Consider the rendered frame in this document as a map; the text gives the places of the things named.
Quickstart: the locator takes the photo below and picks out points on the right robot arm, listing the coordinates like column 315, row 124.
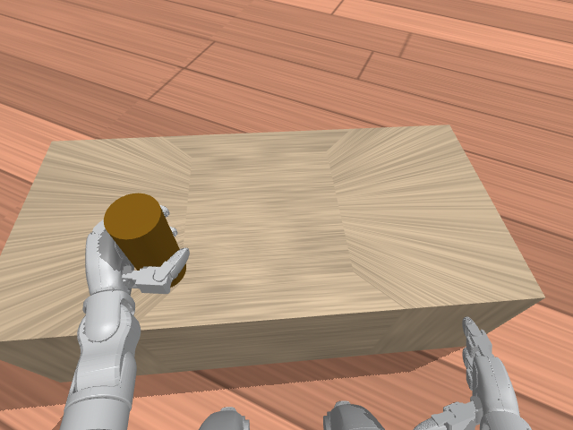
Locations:
column 501, row 420

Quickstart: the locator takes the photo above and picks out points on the right robot hand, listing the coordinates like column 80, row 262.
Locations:
column 487, row 378

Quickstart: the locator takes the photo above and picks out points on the left robot arm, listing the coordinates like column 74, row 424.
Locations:
column 101, row 393

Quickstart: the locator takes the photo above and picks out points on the can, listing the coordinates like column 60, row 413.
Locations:
column 139, row 227

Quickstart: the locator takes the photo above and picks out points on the left robot hand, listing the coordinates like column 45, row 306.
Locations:
column 107, row 267

